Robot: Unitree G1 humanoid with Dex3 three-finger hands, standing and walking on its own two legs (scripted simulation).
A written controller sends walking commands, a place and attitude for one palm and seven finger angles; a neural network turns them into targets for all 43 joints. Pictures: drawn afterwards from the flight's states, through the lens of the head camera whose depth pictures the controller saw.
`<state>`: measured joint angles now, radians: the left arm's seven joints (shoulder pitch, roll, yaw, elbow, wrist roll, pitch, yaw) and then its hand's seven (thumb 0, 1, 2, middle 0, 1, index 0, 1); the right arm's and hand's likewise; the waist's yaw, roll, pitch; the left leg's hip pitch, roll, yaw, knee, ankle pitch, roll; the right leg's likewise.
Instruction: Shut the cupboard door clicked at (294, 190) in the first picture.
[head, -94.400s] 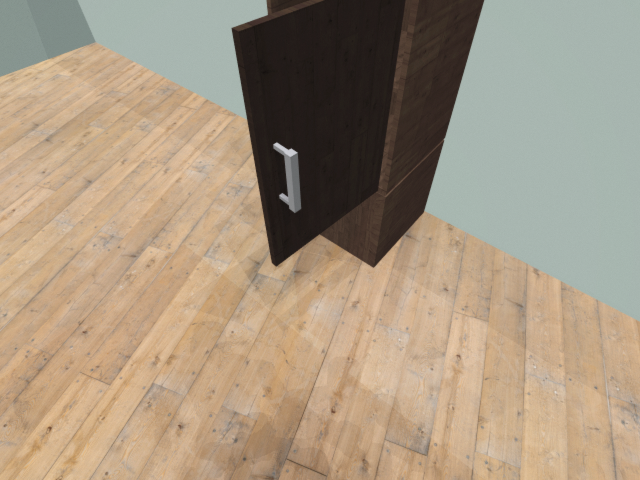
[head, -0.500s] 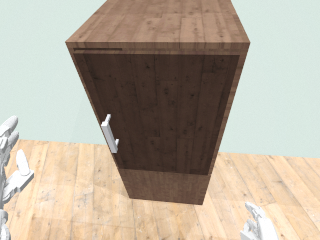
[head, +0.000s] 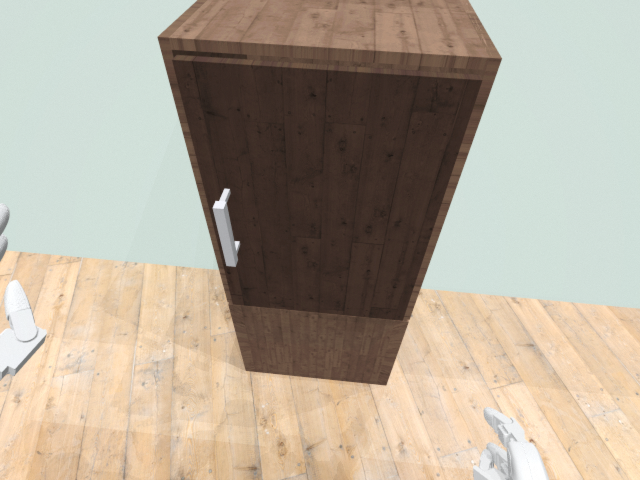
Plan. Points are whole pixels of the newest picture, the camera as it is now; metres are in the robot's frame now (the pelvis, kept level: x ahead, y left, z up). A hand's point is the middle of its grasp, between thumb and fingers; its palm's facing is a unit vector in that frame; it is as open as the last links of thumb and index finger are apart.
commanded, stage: step back with the hand held close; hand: left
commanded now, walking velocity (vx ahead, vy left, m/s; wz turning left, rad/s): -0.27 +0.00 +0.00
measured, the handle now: (229, 228) +0.54 +0.21 -0.04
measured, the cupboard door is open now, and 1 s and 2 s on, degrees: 0 0 0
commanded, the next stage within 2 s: stop stepping back and stand still in 0.46 s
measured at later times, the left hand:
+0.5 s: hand out of the picture +0.09 +0.28 +0.18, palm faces +0.51 -0.71 -0.48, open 7.4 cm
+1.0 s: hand out of the picture -0.02 +0.29 +0.19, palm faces +0.51 -0.78 -0.36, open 7.4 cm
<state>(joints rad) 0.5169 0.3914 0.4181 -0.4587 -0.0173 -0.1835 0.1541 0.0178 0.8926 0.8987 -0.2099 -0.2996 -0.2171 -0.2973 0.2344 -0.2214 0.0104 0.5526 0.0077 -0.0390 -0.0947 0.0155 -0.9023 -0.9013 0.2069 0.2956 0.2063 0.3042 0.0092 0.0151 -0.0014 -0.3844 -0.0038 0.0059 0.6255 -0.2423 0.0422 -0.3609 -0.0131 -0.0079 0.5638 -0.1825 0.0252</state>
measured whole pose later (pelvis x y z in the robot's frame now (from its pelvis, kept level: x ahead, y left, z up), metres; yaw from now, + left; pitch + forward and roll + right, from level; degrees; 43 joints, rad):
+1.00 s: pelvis -0.18 +0.02 +0.01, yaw +2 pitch +0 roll -1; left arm 0.57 0.42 0.39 -0.54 -0.05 -0.18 0.17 0.02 0.89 0.90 -0.21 -0.30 -0.22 -0.30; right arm 0.30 -0.20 0.02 0.67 -0.01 -0.07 -0.07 0.01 -0.90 -0.90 0.21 0.30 0.21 0.30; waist 0.03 -0.06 -0.11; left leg -0.49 0.02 0.04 0.85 -0.31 -0.02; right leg -0.17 0.04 0.01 0.48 -0.32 -0.05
